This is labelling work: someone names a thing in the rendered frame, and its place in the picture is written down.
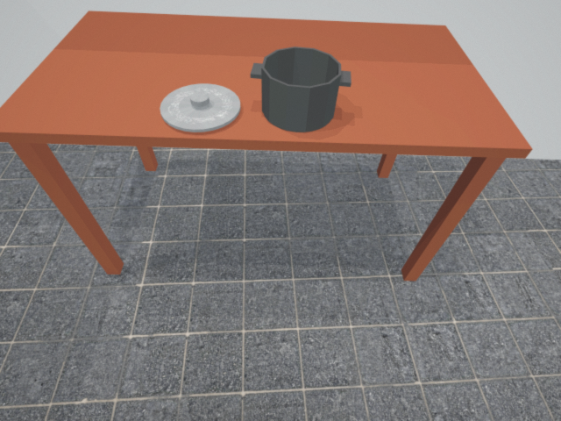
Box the lid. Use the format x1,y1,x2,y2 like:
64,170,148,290
160,83,240,132

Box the knob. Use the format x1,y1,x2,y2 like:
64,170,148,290
190,91,209,107

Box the pot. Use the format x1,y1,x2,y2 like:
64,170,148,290
251,46,352,132

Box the table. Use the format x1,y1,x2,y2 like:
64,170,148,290
0,11,532,281

